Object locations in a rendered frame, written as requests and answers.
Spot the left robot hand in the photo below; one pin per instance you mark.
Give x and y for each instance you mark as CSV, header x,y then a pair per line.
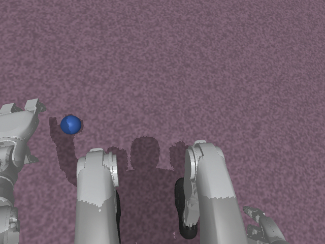
x,y
19,124

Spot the right robot foot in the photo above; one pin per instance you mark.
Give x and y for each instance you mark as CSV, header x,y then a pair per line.
x,y
185,231

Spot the ball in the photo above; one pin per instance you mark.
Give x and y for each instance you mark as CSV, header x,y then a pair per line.
x,y
70,124

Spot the right robot hand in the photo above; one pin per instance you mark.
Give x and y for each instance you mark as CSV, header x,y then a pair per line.
x,y
267,232

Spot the left robot arm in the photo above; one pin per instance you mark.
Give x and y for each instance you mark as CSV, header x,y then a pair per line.
x,y
12,156

